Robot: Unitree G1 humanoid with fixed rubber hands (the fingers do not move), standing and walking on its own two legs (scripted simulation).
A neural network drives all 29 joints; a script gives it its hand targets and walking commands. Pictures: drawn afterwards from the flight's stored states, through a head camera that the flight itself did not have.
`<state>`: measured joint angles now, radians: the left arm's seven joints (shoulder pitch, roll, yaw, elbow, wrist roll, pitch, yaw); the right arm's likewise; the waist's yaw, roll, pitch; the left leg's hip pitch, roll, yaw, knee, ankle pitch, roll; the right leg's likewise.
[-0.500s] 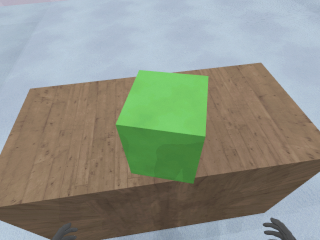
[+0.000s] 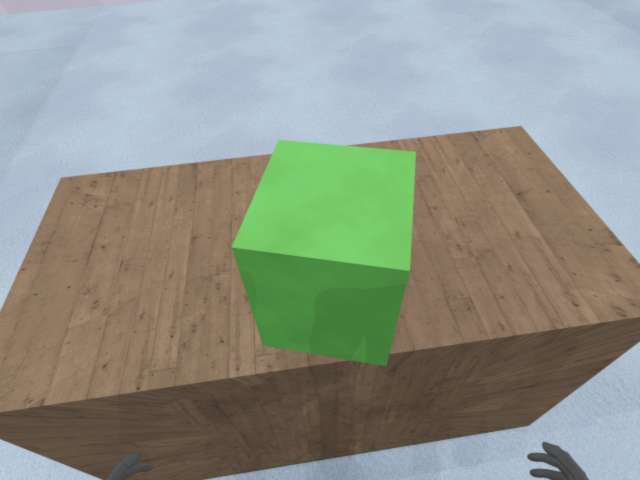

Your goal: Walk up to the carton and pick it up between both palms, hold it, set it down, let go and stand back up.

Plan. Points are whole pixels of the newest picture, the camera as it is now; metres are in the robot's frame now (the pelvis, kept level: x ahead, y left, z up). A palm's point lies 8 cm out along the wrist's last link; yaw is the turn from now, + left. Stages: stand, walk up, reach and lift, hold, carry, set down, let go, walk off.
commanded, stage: stand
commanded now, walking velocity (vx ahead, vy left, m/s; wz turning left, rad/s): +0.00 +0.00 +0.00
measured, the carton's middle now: (333, 255) +0.42 -0.01 +0.01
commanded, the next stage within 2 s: none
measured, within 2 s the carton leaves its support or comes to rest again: neither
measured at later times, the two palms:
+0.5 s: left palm out of the picture +0.10 +0.29 -0.09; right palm out of the picture +0.09 -0.29 -0.10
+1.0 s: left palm out of the picture +0.10 +0.30 -0.10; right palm out of the picture +0.09 -0.29 -0.10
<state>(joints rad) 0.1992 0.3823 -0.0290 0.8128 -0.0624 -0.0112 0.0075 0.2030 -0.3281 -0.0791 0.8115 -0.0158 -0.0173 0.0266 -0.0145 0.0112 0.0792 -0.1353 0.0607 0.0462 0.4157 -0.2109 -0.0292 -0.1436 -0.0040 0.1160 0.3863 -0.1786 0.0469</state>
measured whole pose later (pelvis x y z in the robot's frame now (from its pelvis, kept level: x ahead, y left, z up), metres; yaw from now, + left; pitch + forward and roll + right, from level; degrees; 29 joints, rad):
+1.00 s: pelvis +0.00 +0.00 +0.00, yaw +0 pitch -4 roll +0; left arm 0.20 0.38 -0.03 0.85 -0.06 -0.01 0.01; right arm 0.20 -0.33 -0.08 0.85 -0.01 -0.02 0.02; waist -0.01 0.01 0.08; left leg -0.13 0.06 0.05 0.42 -0.21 -0.03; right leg -0.14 0.00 0.12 0.39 -0.18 0.05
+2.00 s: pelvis +0.00 +0.00 +0.00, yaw +0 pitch -4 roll +0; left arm 0.20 0.38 -0.03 0.86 -0.06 -0.01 0.01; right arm 0.20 -0.33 -0.08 0.86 -0.01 -0.02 0.02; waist -0.01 0.00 0.08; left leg -0.13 0.06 0.05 0.42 -0.21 -0.03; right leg -0.14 0.00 0.12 0.39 -0.18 0.05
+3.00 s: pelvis +0.00 +0.00 +0.00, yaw +0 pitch -4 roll +0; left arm 0.20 0.38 -0.03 0.87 -0.06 -0.01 0.01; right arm 0.20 -0.33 -0.08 0.86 -0.01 -0.02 0.02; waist -0.01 0.00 0.08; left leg -0.13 0.06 0.05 0.42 -0.21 -0.03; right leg -0.14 0.00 0.12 0.39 -0.18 0.05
